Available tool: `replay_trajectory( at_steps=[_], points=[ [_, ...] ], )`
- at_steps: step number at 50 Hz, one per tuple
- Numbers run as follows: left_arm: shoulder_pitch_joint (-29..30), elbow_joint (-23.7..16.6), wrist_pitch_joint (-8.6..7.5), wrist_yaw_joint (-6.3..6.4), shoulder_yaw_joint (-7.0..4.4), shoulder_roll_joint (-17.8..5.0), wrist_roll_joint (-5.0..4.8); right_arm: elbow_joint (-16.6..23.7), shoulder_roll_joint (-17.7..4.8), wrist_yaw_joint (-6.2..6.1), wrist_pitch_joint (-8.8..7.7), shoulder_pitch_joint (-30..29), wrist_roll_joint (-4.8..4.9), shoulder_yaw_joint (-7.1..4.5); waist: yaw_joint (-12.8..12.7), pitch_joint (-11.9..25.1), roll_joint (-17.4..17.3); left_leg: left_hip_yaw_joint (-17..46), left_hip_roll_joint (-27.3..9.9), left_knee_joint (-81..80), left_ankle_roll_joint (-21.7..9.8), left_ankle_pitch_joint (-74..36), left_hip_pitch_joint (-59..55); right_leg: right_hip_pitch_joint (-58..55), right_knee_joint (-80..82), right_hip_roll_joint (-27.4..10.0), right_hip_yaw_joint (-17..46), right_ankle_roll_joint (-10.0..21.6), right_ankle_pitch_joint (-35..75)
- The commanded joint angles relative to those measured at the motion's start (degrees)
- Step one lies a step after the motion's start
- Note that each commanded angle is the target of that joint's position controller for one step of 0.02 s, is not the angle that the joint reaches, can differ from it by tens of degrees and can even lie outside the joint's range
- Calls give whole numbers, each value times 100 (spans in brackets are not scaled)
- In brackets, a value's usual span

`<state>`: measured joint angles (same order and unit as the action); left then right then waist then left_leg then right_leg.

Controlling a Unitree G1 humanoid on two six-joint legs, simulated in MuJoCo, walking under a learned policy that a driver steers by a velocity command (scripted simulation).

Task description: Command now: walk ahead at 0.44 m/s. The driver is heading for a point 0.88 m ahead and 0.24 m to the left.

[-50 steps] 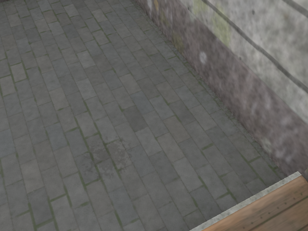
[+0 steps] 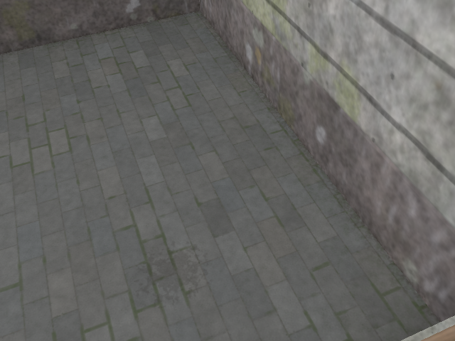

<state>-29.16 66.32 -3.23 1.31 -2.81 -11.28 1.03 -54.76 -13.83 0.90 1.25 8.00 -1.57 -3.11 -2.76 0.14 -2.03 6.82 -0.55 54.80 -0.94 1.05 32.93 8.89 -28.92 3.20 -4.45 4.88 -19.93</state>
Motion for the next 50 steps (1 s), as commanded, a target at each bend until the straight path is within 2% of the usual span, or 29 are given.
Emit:
replay_trajectory(
  at_steps=[1, 7, 11, 13, 14, 15, 16, 17, 18, 19, 20, 21, 23, 24, 27, 30, 33, 35, 36, 37, 39, 40, 41, 42, 43, 44, 45, 47, 50],
  points=[
    [-138, -203, -159, 92, -38, -495, -2, 234, -291, 92, -18, -252, -112, -71, 142, -498, 556, 261, -93, -598, 82, -1404, 841, 176, 523, -1306, 1591, 769, -210],
    [-22, -470, -77, 32, -5, -627, 166, 542, -168, 299, -88, -1090, -88, -26, -207, -800, 571, -522, -67, -1775, -15, -2092, -261, 1498, -681, -1118, 1221, 663, -637],
    [43, -474, 50, 18, -99, -795, 189, 204, -78, 209, -155, -454, 41, -36, -281, -821, 761, -1089, -28, -2047, -172, -1173, -1284, 1315, -2001, -1147, 1128, 596, 671],
    [-125, -331, 99, 102, -100, -704, 295, -255, -352, 52, -279, 755, 105, -163, 194, -481, 335, -914, -156, -3606, -269, -667, -1937, 458, -4035, -868, 934, 631, 2027],
    [-833, -95, -56, -527, 266, -207, 785, -1014, -909, 173, -584, 2766, -492, -267, 793, -512, -604, -195, -692, -4540, -451, -2121, -3623, 1120, -5226, -827, 1608, 144, 559],
    [640, -232, 71, -66, -162, -576, 209, -1042, -831, 140, -489, 2760, 19, -403, 1302, 109, -701, -726, -702, -3256, -530, -2348, -4453, 2495, -8017, 133, 345, 502, -2572],
    [-75, -612, -3, 44, -112, -310, -121, -971, -831, 198, -480, 2907, 8, -185, 582, 646, -1170, 292, -1410, -932, -635, -4682, -5764, 4435, -9461, 108, 814, 447, -3088],
    [-166, -723, -46, 74, -83, -504, -217, -900, -850, 200, -431, 2855, 124, -211, 591, 1313, -1013, 1412, -2081, -1525, -1306, -3372, -6209, 5415, -9540, -69, 706, 497, -2246],
    [629, -947, -29, 58, -66, -542, -113, -827, -897, 91, -429, 2670, 159, -259, 826, 897, -1274, 2588, -2613, -2823, -2087, -150, -5573, 6262, -9110, -214, 496, 262, -1890],
    [1498, -998, 38, -1, -107, -683, 151, -606, -364, 32, -434, 1982, 167, -125, 671, -105, -232, 2296, -2155, -3377, -1864, 1342, -4320, 6229, -8440, -625, 549, 194, -1434],
    [1602, -1017, 91, -52, -107, -619, 161, -618, -464, -18, -526, 2049, -23, -78, 626, -527, -448, 2606, -2309, -3162, -2007, 1099, -3384, 5962, -7747, -798, 787, 98, -1305],
    [1105, -1352, -249, -292, 163, -13, 335, -964, 309, 273, -731, 2291, -922, 263, 267, -1274, 701, 2417, -1937, -3127, -1952, 1096, -2311, 6515, -7560, -1031, 2066, 211, 1310],
    [1029, -1171, -368, -484, 272, -39, 635, -565, 656, 162, -1120, 1071, -723, 363, -18, -826, 235, 1202, -1139, -3335, -1496, 1109, -990, 5287, -4629, -1203, 1785, 262, 3077],
    [1513, -1327, -336, -541, 182, -373, 666, -520, 515, 86, -1234, 1119, -505, 441, 123, -466, 247, 500, -767, -3160, -1599, 1362, -172, 4039, -3517, -1141, 1278, 198, 3641],
    [1629, -1491, -120, -614, 316, -317, 619, -741, -325, 68, -1118, 1861, -435, 394, -42, -243, 136, 380, -758, -2477, -1533, -134, 39, 3326, -4122, -828, 446, -191, 3006],
    [3374, -1803, -225, -622, 576, -152, 591, -1267, 384, -347, -1088, 3952, -287, 534, 1262, -519, 399, 752, -653, -1145, -1114, 911, -3560, 6139, -605, -1207, 964, -332, 5245],
    [3232, -1980, -64, -767, 510, -438, 551, -796, -230, 115, -949, 2820, -464, 489, 582, -690, -297, 611, -550, -1990, -1262, 1664, 68, 2019, -1225, -901, 243, -73, 5534],
    [3494, -2161, 14, -705, 372, -941, 542, -710, -140, 209, -1009, 2690, -287, 470, 585, -1104, 164, 728, -760, -1739, -1200, 1421, -1067, 2468, -551, -1028, 369, -94, 4310],
    [4286, -2389, -140, -527, 352, -622, -734, -638, -24, -58, -707, 2523, 594, 297, 1084, -1281, 582, 650, -667, -1394, -802, 496, -1867, 2760, 286, -686, 465, -282, 3419],
    [3853, -2329, -215, -511, 384, -515, -844, -703, -292, -136, -525, 2636, 428, 250, 883, -1106, 314, 684, -647, -521, -780, -447, -2827, 2680, 1051, -807, 690, -185, 3281],
    [1724, -1567, -203, -459, 15, -1038, -508, -946, -153, -116, -490, 2668, 134, 152, 45, 16, 72, 283, -324, 2020, -591, -1425, -2516, 111, 1423, -780, 359, 2, 4699],
    [102, -1031, -144, -461, -77, -1154, -307, -990, 159, -55, -584, 2574, 176, 141, -622, 671, 479, -72, 373, 4215, -244, 1505, -620, -2311, 601, -1305, 652, 270, 5788],
    [-452, -879, -168, -413, 36, -1124, -37, -962, 778, -91, -699, 3144, 405, 290, -503, 1510, 1520, 398, 693, 5948, -158, 4853, 1406, -4282, -1463, -2345, 1349, 727, 8453],
    [-464, -997, -109, -318, -27, -1117, -64, -512, 139, -98, -814, 3033, 594, 178, -632, 2203, 1663, 816, 327, 5368, 32, 4394, 2034, -4621, -1364, -2606, 1965, 1163, 7253],
    [-197, -1044, -68, -269, -178, -1369, -126, -54, 49, -150, -800, 2398, 706, 167, -602, 2250, 1531, 521, 50, 5184, 119, 4014, 2760, -4412, -429, -2977, 2857, 1599, 3772],
    [547, -1130, -66, -203, -123, -1086, -165, 261, -111, -305, -767, 1755, 679, 117, -274, 1613, 377, -20, -290, 4129, 143, 2686, 2517, -2841, 671, -2727, 3016, 1429, 1078],
    [1220, -1297, -126, -131, 3, -707, -116, 288, -93, -430, -636, 1276, 561, 52, -31, 834, -101, -185, -334, 4229, 104, 2029, 2178, -1395, 1218, -2629, 2976, 1146, 728],
    [1968, -1366, -251, -102, -2, -766, -20, 305, 378, -403, -362, 1731, 367, 60, 700, 7, 52, 199, -697, 2993, 276, 1518, 1017, 1044, 1400, -2554, 2295, 1137, 1864],
    [1659, -1281, -348, -79, -28, -749, 17, 630, 96, -350, -309, 1371, 281, -93, 729, -104, 611, 287, -774, 1621, 298, 1044, 972, 1144, 1583, -2221, 1307, 992, 2823]
  ],
)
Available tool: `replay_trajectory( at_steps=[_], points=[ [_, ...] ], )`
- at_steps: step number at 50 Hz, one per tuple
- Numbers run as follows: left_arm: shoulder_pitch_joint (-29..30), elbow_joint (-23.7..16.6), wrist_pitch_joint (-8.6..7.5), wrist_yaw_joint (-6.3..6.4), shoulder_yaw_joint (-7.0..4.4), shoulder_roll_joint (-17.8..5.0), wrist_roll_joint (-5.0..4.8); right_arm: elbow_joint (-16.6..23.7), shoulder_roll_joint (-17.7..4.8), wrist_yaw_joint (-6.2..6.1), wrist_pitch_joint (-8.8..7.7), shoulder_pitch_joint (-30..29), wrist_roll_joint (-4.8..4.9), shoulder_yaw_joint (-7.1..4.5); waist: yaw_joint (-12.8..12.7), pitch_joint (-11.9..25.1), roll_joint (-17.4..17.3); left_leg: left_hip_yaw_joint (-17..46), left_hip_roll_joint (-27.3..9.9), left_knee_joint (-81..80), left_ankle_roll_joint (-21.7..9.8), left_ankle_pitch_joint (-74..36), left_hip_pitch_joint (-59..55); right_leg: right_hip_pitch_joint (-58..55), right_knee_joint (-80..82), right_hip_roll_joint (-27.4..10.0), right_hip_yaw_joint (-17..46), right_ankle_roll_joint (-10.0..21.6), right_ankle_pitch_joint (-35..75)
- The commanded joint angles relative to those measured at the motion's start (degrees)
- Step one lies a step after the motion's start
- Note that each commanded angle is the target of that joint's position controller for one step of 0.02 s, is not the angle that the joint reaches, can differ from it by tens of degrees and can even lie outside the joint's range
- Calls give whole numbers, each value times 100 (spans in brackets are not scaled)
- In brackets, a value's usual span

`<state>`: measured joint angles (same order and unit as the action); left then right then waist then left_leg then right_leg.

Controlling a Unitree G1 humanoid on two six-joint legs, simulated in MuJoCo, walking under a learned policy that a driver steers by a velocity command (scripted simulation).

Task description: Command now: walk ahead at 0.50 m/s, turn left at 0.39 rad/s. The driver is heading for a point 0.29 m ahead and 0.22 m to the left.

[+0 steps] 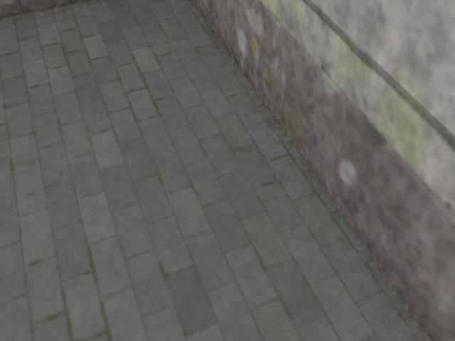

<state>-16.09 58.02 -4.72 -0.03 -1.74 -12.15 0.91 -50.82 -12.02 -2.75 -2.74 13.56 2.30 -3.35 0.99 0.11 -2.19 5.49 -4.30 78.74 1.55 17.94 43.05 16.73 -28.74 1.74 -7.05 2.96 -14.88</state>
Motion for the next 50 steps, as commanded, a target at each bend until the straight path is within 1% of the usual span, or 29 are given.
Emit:
replay_trajectory(
  at_steps=[1, 4, 6, 8, 10, 11, 12, 13, 14, 15, 16, 17, 18, 19, 20, 22, 25, 28, 31, 33, 34, 35, 36, 37, 38, 39, 43, 46, 50],
  points=[
    [265, -437, -193, 111, -155, -687, -12, 384, -159, 62, 75, 496, -143, -90, 302, -16, 616, 446, -393, -1168, -17, -995, 37, 112, 1537, -2025, 1302, 1114, 2714],
    [-27, -351, -100, 276, -213, -744, -159, 722, -70, 264, -5, -490, -161, -33, 39, -9, 441, 114, -255, -2564, -217, -2092, 53, -503, 1534, -1646, 549, 745, 2384],
    [-94, -367, -66, 299, -241, -840, -142, 920, -116, 333, -12, -1098, -109, -24, -192, -130, 385, -256, -112, -3256, -269, -2451, -136, -708, 1548, -1490, 197, 530, 2111],
    [-345, -313, -6, 277, -299, -934, -156, 1149, -105, 430, 7, -1526, -91, -5, -361, -255, 415, -472, -33, -3576, -343, -2085, -117, -1171, 1496, -1618, 99, 472, 2119],
    [-410, -292, 77, 259, -357, -1052, -168, 1347, -197, 529, -12, -1771, -73, -25, -357, -387, 461, -676, 91, -3955, -545, -1452, -119, -1638, 1203, -1769, -21, 348, 2845],
    [-336, -338, 114, 264, -384, -1148, -173, 1395, -290, 586, -43, -1720, -123, -62, -266, -330, 579, -863, 289, -4117, -654, -1113, -479, -1724, 821, -1753, -120, 271, 3995],
    [-338, -332, 141, 297, -411, -1221, -242, 1378, -348, 622, -79, -1412, -144, -104, -69, -59, 704, -1055, 529, -4345, -762, -1012, -1031, -1847, 208, -1724, -171, 202, 4908],
    [-317, -342, 170, 304, -411, -1264, -237, 1165, -594, 632, -112, -610, -158, -232, 370, 351, 626, -1113, 782, -4794, -903, -1497, -2151, -1705, -807, -1555, -299, 60, 5244],
    [-333, -454, 110, 309, -388, -1186, -144, 942, -1147, 523, -115, 238, -162, -428, 689, 887, 289, -453, 417, -4615, -1152, -3379, -3967, -475, -2281, -1273, -420, -208, 4181],
    [-1007, -634, -80, 163, -113, -385, 58, 880, -1805, 439, -120, 563, -275, -467, 232, 1954, -1262, 2378, -1542, -4361, -2415, -5800, -6549, 2029, -4891, -257, -166, -620, -1698],
    [-946, -466, -266, -19, -157, -840, -155, 771, -1552, 408, -47, 1503, -317, -393, 711, 3396, -786, 3534, -1999, -5033, -2838, -5486, -7136, 2152, -5677, 45, 1248, -571, -2404],
    [-290, -601, -284, -57, -226, -943, -391, 760, -1320, 371, -17, 1134, -370, -326, 718, 2712, -605, 2608, -1715, -5029, -2542, -5551, -6859, 2727, -5626, -299, 1350, -495, -2123],
    [168, -749, -237, 6, -213, -884, -348, 848, -1109, 351, -30, 426, -226, -282, 487, 1788, -306, 1860, -1416, -5089, -2194, -5371, -5803, 2908, -5033, -571, 1163, -454, -1631],
    [429, -756, -151, 104, -239, -880, -209, 955, -862, 328, -45, -146, -175, -208, 267, 1200, 98, 1440, -1169, -5288, -1967, -5175, -4693, 2613, -4586, -723, 1065, -460, -1341],
    [330, -720, -16, 169, -290, -889, -161, 997, -692, 334, -68, -513, -206, -159, -54, 935, 117, 1091, -965, -5512, -1857, -5143, -3786, 2045, -4206, -842, 1079, -445, -1205],
    [41, -683, 173, 224, -282, -659, -140, 1013, -697, 381, -122, -733, -323, -174, -376, 950, 60, 706, -844, -5762, -1796, -5336, -2927, 1233, -3565, -794, 1022, -433, -896],
    [161, -680, 224, 247, -215, -399, -85, 912, -739, 281, -117, -767, -339, -190, -467, 1020, -101, 170, -673, -5906, -1701, -5425, -2592, 754, -2341, -691, 955, -496, -190],
    [594, -715, 281, 232, -221, -491, -106, 771, -757, 202, -35, -652, -294, -188, -319, 1020, -231, 72, -612, -6054, -1533, -4380, -2637, 438, -1517, -603, 940, -536, 607],
    [979, -759, 358, 225, -252, -589, -107, 602, -655, 202, 2, -601, -312, -141, -222, 715, -328, 236, -607, -6136, -1425, -3022, -2609, 268, -923, -545, 983, -490, 627],
    [960, -715, 344, 207, -255, -568, -65, 508, -555, 194, 15, -656, -270, -95, -333, 568, -363, 280, -505, -5980, -1256, -2261, -2573, -87, -209, -478, 913, -372, 818],
    [937, -682, 320, 194, -252, -589, -10, 438, -475, 193, 14, -528, -242, -65, -345, 522, -272, 261, -326, -5837, -1044, -1798, -2574, -356, 278, -503, 930, -286, 1280],
    [886, -659, 290, 180, -268, -727, 38, 397, -414, 186, 2, -345, -285, -44, -249, 564, -74, 214, -106, -5607, -816, -1357, -2551, -665, 379, -761, 1160, -189, 2101],
    [942, -665, 294, 190, -326, -1018, 25, 301, -424, 192, -8, 138, -340, -75, 98, 614, 414, 22, 276, -5407, -621, -557, -2294, -1010, 204, -1048, 1331, -10, 2604],
    [1082, -590, 331, 186, -340, -941, -43, 230, -308, 171, 16, 330, -314, -58, 241, 581, 980, -220, 484, -5443, -487, -179, -2415, -728, 305, -1072, 1407, 187, 1640],
    [1183, -597, 345, 160, -293, -662, -91, 237, -437, 142, 70, -25, -292, -73, 70, 380, 926, -325, 499, -5373, -416, -210, -2669, -276, 524, -940, 1429, 148, 787],
    [1256, -589, 334, 152, -251, -551, -71, 278, -494, 112, 129, -256, -253, -97, 20, 280, 821, -334, 461, -5324, -411, -350, -2771, -100, 591, -856, 1376, 48, 564],
    [1150, -421, 252, 172, -251, -602, -78, 163, -488, 98, 201, -304, -259, -118, -58, 302, 571, -219, 323, -5320, -477, -978, -2903, -370, 378, -682, 1178, -44, 1219],
    [1145, -328, 251, 219, -257, -647, -128, 64, -487, 91, 179, -342, -246, -135, -99, 355, 369, -223, 322, -5243, -432, -1368, -2975, -560, 196, -650, 1133, 4, 1603],
    [1143, -214, 283, 249, -250, -610, -125, -103, -462, 65, 202, -286, -225, -145, -114, 353, 281, -238, 316, -5191, -403, -1517, -3092, -583, 110, -602, 1071, 22, 1635]
  ],
)
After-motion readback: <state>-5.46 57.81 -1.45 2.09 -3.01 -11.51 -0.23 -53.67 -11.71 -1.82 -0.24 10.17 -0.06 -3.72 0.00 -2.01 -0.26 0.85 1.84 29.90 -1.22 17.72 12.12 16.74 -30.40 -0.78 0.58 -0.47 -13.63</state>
